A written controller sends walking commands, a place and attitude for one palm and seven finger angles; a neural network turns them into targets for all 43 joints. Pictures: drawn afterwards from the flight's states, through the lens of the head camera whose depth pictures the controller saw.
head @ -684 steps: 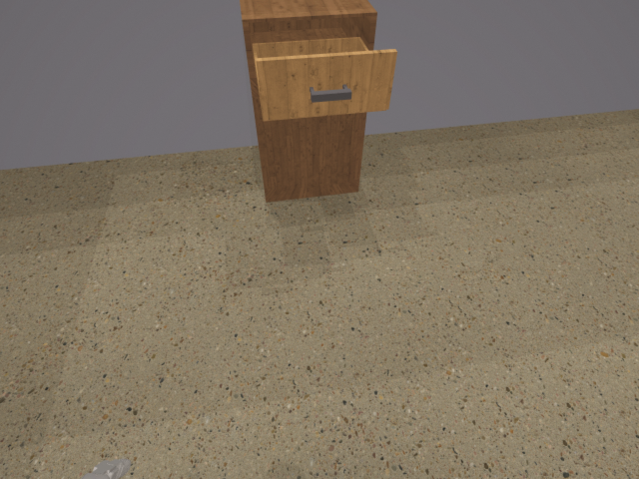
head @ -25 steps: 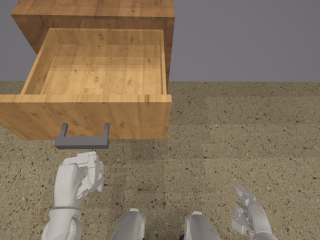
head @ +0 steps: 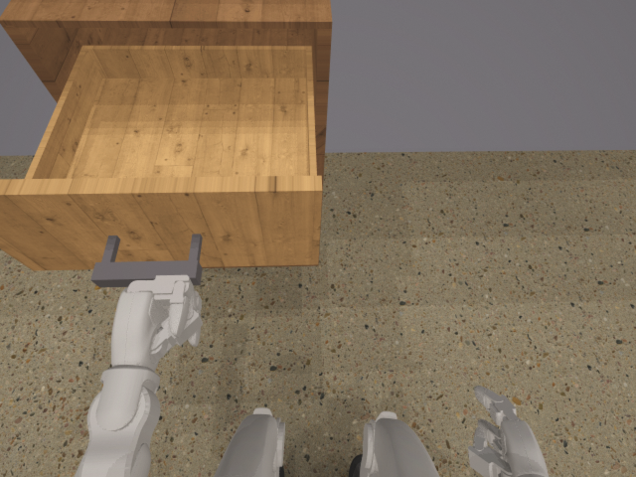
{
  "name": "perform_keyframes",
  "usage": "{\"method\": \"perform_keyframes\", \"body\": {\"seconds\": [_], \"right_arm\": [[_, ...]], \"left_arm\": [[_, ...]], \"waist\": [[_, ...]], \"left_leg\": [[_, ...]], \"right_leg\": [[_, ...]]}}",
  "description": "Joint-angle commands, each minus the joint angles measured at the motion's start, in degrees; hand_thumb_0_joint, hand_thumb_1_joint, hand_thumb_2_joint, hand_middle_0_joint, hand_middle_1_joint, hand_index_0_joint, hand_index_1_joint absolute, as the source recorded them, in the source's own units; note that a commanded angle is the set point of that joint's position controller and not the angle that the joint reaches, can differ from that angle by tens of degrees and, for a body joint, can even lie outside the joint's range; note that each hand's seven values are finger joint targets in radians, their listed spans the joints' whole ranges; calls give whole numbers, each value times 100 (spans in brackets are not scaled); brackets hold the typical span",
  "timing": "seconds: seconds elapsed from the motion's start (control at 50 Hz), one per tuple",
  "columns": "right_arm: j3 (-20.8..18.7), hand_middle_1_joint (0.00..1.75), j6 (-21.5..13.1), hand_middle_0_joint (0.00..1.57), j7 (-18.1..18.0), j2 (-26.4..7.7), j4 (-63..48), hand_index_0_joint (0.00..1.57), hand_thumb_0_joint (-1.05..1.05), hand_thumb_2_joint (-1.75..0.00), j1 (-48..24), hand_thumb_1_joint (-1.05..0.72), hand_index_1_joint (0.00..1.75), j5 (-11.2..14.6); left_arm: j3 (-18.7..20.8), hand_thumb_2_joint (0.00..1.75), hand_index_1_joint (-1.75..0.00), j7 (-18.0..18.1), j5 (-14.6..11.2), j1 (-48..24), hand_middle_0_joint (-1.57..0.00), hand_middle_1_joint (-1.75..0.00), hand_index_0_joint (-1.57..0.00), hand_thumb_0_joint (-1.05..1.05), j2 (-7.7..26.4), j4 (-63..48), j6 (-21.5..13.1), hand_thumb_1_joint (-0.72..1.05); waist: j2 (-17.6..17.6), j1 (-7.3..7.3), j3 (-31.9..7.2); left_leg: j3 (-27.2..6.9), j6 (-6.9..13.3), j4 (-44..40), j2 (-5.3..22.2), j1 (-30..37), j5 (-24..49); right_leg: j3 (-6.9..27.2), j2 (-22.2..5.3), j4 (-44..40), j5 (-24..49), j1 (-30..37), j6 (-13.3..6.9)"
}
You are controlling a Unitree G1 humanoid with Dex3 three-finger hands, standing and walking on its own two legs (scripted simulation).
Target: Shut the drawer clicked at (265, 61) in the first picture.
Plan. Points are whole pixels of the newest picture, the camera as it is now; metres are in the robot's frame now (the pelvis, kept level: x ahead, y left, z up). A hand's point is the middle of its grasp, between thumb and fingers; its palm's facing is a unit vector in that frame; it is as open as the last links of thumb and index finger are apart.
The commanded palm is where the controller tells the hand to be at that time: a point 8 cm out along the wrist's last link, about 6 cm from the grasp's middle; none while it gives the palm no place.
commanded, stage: push the drawer shut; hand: left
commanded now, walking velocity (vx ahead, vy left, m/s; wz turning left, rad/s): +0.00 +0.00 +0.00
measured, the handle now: (151, 258) +0.36 +0.22 +0.04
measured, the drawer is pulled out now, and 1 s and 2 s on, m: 0.29 0.17 0.05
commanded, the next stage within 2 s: none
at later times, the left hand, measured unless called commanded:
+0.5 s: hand (202, 271) +0.35 +0.16 +0.02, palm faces +0.05 -1.00 -0.05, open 3.7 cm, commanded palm +0.36 +0.22 +0.04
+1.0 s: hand (208, 227) +0.41 +0.17 +0.02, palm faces +0.08 -1.00 -0.04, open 3.8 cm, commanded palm +0.41 +0.22 +0.04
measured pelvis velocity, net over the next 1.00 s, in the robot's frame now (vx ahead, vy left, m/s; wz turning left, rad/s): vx -0.01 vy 0.01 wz -0.02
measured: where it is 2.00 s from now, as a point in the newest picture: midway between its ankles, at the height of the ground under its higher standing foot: outside the picture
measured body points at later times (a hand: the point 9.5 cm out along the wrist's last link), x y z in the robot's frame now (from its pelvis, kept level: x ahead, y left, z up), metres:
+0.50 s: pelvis -0.02 +0.00 +0.00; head +0.09 +0.01 +0.44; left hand +0.34 +0.22 +0.02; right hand +0.12 -0.25 -0.11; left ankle +0.01 +0.11 -0.63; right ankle +0.03 -0.11 -0.63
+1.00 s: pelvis -0.01 +0.01 +0.00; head +0.11 +0.02 +0.44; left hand +0.40 +0.22 +0.02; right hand +0.07 -0.25 -0.12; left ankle +0.01 +0.11 -0.63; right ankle +0.03 -0.11 -0.63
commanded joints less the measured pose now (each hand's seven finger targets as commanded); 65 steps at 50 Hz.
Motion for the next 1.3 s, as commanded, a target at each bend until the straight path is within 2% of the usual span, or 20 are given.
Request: {"method": "perform_keyframes", "body": {"seconds": [0.0, 0.16, 0.2, 0.34, 0.48, 0.52, 0.58, 0.72, 0.78, 0.9, 0.96, 0.98, 1.0, 1.02, 1.04, 1.12, 1.18, 1.2, 1.22, 1.28], "right_arm": [[-283, 30, -294, 20, -65, -745, -645, 20, 0, -90, -21, -90, 30, 4], [-228, 30, -282, 20, -145, -749, -515, 20, 0, -90, -32, -90, 30, 52], [-215, 30, -274, 20, -165, -770, -502, 20, 0, -90, -1, -90, 30, 49], [-193, 30, -258, 20, -182, -772, -412, 20, 0, -90, 50, -90, 30, 59], [-202, 30, -218, 20, -170, -815, -311, 20, 0, -90, 201, -90, 30, 27], [-201, 30, -185, 20, -176, -833, -266, 20, 0, -90, 278, -90, 30, 21], [-221, 30, -158, 20, -161, -846, -227, 20, 0, -90, 342, -90, 30, 10], [-265, 30, -57, 20, -103, -886, -148, 20, 0, -90, 559, -90, 30, -46], [-272, 30, -17, 20, -80, -889, -71, 20, 0, -90, 624, -90, 30, -55], [-270, 30, 59, 20, -75, -944, 1, 20, 0, -90, 754, -90, 30, -81], [-267, 30, 110, 20, -80, -955, 49, 20, 0, -90, 831, -90, 30, -105], [-266, 30, 115, 20, -69, -946, 55, 20, 0, -90, 819, -90, 30, -108], [-278, 30, 130, 20, -63, -973, 41, 20, 0, -90, 889, -90, 30, -121], [-258, 30, 159, 20, -53, -965, 79, 20, 0, -90, 895, -90, 30, -119], [-257, 30, 183, 20, -60, -981, 108, 20, 0, -90, 909, -90, 30, -117], [-250, 30, 223, 20, -47, -987, 108, 20, 0, -90, 999, -90, 30, -140], [-246, 30, 267, 20, -38, -990, 138, 20, 0, -90, 1035, -90, 30, -149], [-239, 30, 277, 20, -44, -1008, 126, 20, 0, -90, 1077, -90, 30, -158], [-229, 30, 285, 20, -32, -981, 132, 20, 0, -90, 1065, -90, 30, -151], [-217, 30, 322, 20, -24, -1005, 167, 20, 0, -90, 1114, -90, 30, -151]], "left_arm": [[507, 90, -160, 102, -168, -2118, -140, -160, -140, 0, 776, -1283, -503, 90], [619, 90, -160, 66, -208, -3157, -140, -160, -140, 0, 958, -710, -431, 90], [810, 90, -160, 77, -209, -3311, -140, -160, -140, 0, 1170, -542, -427, 90], [890, 90, -160, 98, -197, -4146, -140, -160, -140, 0, 1244, -14, -470, 90], [1052, 90, -160, 140, -158, -4706, -140, -160, -140, 0, 1352, 550, -591, 90], [1278, 90, -160, 135, -134, -4861, -140, -160, -140, 0, 1599, 779, -622, 90], [1161, 90, -160, 136, -106, -5215, -140, -160, -140, 0, 1487, 890, -678, 90], [1320, 90, -160, 188, -17, -5416, -140, -160, -140, 0, 1574, 1147, -758, 90], [1319, 90, -160, 233, -2, -5649, -140, -160, -140, 0, 1534, 1455, -793, 90], [1341, 90, -160, 255, 149, -6378, -140, -160, -140, 0, 1717, 1875, -969, 90], [1464, 90, -160, 222, 196, -6654, -140, -160, -140, 0, 1908, 2051, -1036, 90], [1348, 90, -160, 194, 197, -6767, -140, -160, -140, 0, 1792, 2000, -1058, 90], [1466, 90, -160, 174, 200, -6742, -140, -160, -140, 0, 1914, 2121, -1040, 90], [1420, 90, -160, 143, 217, -6830, -140, -160, -140, 0, 1878, 2288, -1019, 90], [1530, 90, -160, 144, 200, -6934, -140, -160, -140, 0, 2004, 2405, -1014, 90], [1631, 90, -160, 77, 225, -7181, -140, -160, -140, 0, 2138, 2606, -1049, 90], [1799, 90, -160, 50, 207, -7297, -140, -160, -140, 0, 2319, 2843, -1077, 90], [1928, 90, -160, 22, 210, -7403, -140, -160, -140, 0, 2539, 2838, -1111, 90], [1739, 90, -160, -23, 226, -7504, -140, -160, -140, 0, 2334, 2885, -1110, 90], [1846, 90, -160, -38, 260, -7793, -140, -160, -140, 0, 2528, 3158, -1113, 90]], "waist": [[124, -285, -2058], [98, -349, -2116], [154, -300, -2176], [214, -370, -2173], [235, -400, -2320], [197, -393, -2306], [306, -451, -2422], [485, -397, -2831], [250, -493, -2604], [420, -632, -2514], [382, -637, -2735], [623, -660, -2828], [617, -612, -2903], [642, -682, -2844], [406, -704, -2783], [578, -705, -3000], [400, -729, -2921], [418, -710, -2981], [544, -782, -2972], [539, -840, -2780]], "left_leg": [[-87, 108, -958, -112, 1070, 1410], [-11, 124, -996, -146, 892, 838], [-13, 121, -1015, -138, 864, 878], [-19, 103, -1101, -134, 940, 723], [-38, 86, -1170, -135, 1063, 863], [-39, 89, -1164, -128, 1023, 911], [-57, 74, -1194, -119, 1192, 1006], [-133, 9, -1229, -82, 1679, 1693], [-121, 28, -1227, -77, 1514, 1555], [-197, 22, -1247, -64, 1626, 1401], [-170, 27, -1179, -71, 1597, 1531], [-169, 18, -1177, -76, 1734, 1614], [-194, 16, -1162, -78, 1783, 1723], [-175, 15, -1155, -72, 1785, 1716], [-185, 31, -1137, -63, 1638, 1625], [-153, 50, -1087, -85, 1647, 1743], [-110, 80, -1019, -89, 1398, 1732], [-128, 90, -1001, -88, 1351, 1746], [-100, 94, -991, -99, 1396, 1751], [-108, 101, -985, -84, 1202, 1536]], "right_leg": [[445, 136, -1023, 1115, 1399, 31], [637, 109, -1254, 508, 1495, 71], [650, 124, -1238, 526, 1551, 55], [648, 127, -1280, 420, 1442, 66], [582, 144, -1236, 622, 1411, 63], [593, 158, -1228, 666, 1428, 61], [553, 155, -1200, 787, 1350, 59], [421, 181, -1059, 1335, 1305, 35], [431, 196, -1132, 1261, 1307, 54], [383, 230, -1081, 1072, 958, 30], [425, 222, -1057, 1213, 1101, 43], [425, 220, -1059, 1258, 1037, 35], [399, 237, -1008, 1322, 1043, 14], [401, 238, -1049, 1326, 997, 27], [411, 242, -1060, 1285, 1047, 43], [449, 248, -1049, 1423, 1147, 40], [504, 255, -1077, 1499, 1295, 62], [507, 265, -1023, 1523, 1340, 52], [534, 270, -1057, 1550, 1278, 61], [537, 279, -1081, 1333, 1182, 61]]}}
